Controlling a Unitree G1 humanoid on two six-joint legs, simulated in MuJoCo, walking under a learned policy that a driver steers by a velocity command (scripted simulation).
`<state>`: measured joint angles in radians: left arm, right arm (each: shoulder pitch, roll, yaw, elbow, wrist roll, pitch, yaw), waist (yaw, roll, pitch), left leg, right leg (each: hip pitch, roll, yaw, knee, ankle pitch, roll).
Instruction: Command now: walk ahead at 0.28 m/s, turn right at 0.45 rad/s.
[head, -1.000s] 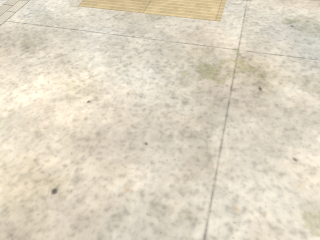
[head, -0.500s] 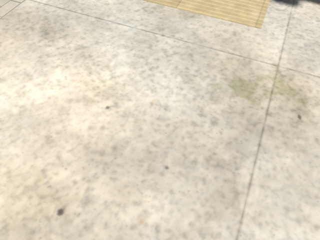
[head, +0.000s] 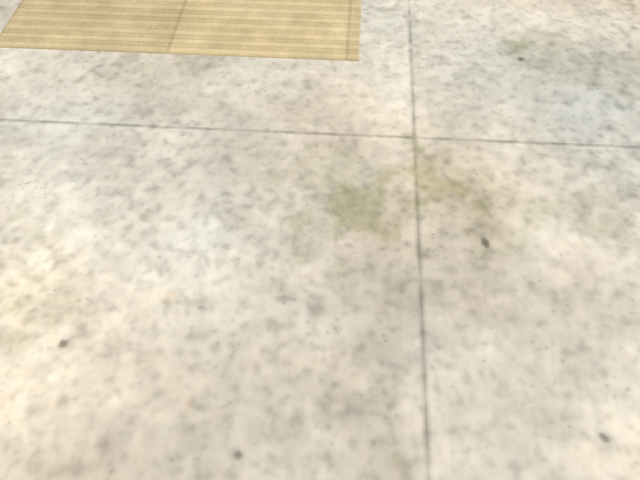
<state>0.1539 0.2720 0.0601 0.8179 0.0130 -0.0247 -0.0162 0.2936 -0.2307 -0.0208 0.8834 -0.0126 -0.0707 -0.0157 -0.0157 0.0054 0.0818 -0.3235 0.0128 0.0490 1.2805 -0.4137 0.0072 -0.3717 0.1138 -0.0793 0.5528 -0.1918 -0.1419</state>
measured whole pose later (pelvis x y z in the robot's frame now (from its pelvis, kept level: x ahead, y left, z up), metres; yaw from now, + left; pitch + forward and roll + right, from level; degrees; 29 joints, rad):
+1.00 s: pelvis +0.16 +0.02 +0.02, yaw -5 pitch -2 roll +0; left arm 0.28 0.18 -0.02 1.12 0.01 -0.01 0.04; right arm 0.24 -0.21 -0.01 1.08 -0.01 0.01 -0.03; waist -0.01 0.01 0.03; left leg -0.20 -0.01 0.02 0.38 -0.15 0.02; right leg -0.08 0.04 0.04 0.38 -0.27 -0.03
